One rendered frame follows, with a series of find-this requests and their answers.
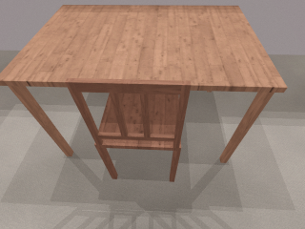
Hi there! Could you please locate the table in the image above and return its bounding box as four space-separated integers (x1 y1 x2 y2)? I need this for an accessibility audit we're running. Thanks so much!
0 5 288 163

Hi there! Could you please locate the chair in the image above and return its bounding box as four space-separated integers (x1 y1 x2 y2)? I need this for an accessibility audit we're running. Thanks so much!
65 78 192 182

